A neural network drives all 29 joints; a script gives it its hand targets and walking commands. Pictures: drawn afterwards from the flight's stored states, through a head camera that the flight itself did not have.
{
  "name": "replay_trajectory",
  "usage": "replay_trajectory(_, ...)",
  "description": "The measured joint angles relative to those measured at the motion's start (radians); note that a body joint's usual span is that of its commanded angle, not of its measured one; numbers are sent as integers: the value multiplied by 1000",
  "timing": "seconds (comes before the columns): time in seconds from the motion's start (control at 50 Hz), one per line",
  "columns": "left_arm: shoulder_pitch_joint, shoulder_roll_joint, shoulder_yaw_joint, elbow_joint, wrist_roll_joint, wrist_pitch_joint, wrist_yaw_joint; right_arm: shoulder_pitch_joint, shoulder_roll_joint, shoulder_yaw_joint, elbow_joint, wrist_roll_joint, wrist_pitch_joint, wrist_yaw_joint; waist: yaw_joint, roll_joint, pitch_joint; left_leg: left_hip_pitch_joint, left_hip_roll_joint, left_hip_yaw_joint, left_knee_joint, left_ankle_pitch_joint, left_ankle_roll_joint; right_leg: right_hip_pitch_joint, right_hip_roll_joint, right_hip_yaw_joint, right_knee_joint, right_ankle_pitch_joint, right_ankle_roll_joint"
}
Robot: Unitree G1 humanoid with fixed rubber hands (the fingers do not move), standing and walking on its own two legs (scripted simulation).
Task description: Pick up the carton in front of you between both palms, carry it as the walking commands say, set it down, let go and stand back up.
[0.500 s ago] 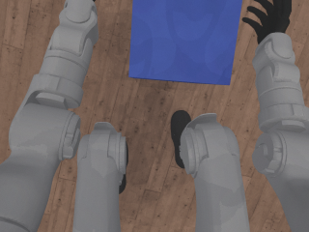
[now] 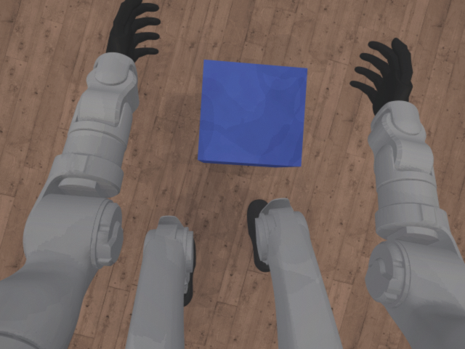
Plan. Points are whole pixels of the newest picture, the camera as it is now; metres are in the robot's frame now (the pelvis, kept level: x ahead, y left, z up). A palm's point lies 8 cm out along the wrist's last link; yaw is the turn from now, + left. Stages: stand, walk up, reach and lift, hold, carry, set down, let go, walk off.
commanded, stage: set down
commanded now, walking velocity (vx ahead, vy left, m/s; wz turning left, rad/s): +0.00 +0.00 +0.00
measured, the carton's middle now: (246, 123) +0.47 -0.10 -0.39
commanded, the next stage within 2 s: let go in 0.34 s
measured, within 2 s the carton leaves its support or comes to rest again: neither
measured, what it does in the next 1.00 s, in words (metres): rises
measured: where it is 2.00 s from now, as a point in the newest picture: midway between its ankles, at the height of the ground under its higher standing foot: (222, 264)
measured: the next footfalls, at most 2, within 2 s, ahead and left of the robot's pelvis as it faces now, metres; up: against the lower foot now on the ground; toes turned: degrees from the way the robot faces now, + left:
none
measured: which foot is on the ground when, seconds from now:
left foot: down 0.00-1.00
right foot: down 0.00-1.00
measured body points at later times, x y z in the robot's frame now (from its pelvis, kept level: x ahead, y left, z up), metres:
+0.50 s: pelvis +0.03 -0.01 +0.13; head +0.31 -0.03 +0.49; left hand +0.54 +0.12 +0.02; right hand +0.45 -0.28 +0.02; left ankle +0.06 +0.12 -0.48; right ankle +0.13 -0.12 -0.48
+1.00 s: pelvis +0.09 -0.02 +0.24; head +0.23 -0.02 +0.67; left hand +0.38 +0.17 +0.14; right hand +0.30 -0.27 +0.15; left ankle +0.06 +0.12 -0.48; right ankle +0.13 -0.12 -0.48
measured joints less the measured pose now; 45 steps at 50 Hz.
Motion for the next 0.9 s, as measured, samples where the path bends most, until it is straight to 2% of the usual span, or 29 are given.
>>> replay_trajectory(0.12, 27, -9, 22, -1, 16, 10, -14, 23, -2, 6, -13, 3, 16, 17, 4, 7, -32, 96, 9, -1, -127, 33, 5, 101, 4, 4, -125, 26, 1)
replay_trajectory(0.3, 63, -22, 60, 40, 49, -15, -50, 62, 31, -18, 6, -49, -1, 27, 11, 5, -63, 257, 15, -5, -329, 93, 6, 265, 3, 8, -315, 70, -2)
replay_trajectory(0.46, 148, -50, 79, 24, 82, -43, -51, 137, 51, -14, 3, -86, -29, 52, 16, 5, -68, 402, 20, -24, -509, 152, 1, 418, -2, -4, -490, 116, -11)
replay_trajectory(0.6, 400, -140, 92, -123, 138, -58, 4, 355, 48, 54, -80, -145, -45, 115, 40, -4, -68, 596, 25, -32, -674, 191, -4, 607, -4, -7, -634, 139, -23)
replay_trajectory(0.68, 591, -177, 79, -207, 135, -71, 28, 507, 30, 111, -123, -152, -56, 144, 48, -15, -43, 763, 29, -36, -781, 211, -6, 768, -5, -8, -720, 146, -30)
replay_trajectory(0.74, 703, -179, 63, -245, 114, -92, 23, 605, 12, 151, -142, -139, -73, 152, 50, -24, -19, 891, 35, -40, -852, 222, -7, 890, -3, -10, -778, 149, -34)
replay_trajectory(0.9, 916, -153, 25, -264, 94, -155, -31, 842, 7, 246, -195, -86, -121, 140, 58, -40, 16, 1170, 58, -44, -985, 230, -6, 1161, 14, -12, -895, 149, -41)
